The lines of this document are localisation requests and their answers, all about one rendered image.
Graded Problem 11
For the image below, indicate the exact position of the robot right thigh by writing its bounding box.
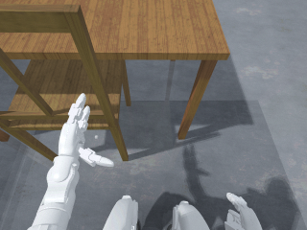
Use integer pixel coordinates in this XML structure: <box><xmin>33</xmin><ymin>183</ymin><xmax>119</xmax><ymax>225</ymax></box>
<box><xmin>173</xmin><ymin>204</ymin><xmax>210</xmax><ymax>230</ymax></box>

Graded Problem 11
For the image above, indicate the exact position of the robot left hand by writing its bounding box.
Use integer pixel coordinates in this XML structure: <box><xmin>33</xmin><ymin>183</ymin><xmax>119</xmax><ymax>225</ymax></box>
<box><xmin>58</xmin><ymin>93</ymin><xmax>114</xmax><ymax>167</ymax></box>

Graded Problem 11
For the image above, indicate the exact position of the chair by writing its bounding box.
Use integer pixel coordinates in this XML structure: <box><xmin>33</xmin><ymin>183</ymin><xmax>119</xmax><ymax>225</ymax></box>
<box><xmin>0</xmin><ymin>3</ymin><xmax>131</xmax><ymax>162</ymax></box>

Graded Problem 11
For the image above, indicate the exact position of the robot left shin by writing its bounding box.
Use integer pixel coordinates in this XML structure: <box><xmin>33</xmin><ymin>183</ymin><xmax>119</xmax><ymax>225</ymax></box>
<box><xmin>122</xmin><ymin>195</ymin><xmax>137</xmax><ymax>230</ymax></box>

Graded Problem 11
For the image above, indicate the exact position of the table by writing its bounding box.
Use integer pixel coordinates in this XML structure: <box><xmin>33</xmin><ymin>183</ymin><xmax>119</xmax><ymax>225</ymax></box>
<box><xmin>0</xmin><ymin>0</ymin><xmax>230</xmax><ymax>142</ymax></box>

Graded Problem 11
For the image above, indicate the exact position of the robot left forearm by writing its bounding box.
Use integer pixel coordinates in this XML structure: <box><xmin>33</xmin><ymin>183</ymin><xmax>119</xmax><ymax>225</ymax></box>
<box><xmin>27</xmin><ymin>154</ymin><xmax>80</xmax><ymax>230</ymax></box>

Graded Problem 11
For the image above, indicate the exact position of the robot right hand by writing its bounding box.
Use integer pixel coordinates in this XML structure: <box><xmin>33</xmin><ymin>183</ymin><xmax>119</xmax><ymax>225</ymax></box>
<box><xmin>224</xmin><ymin>193</ymin><xmax>263</xmax><ymax>230</ymax></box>

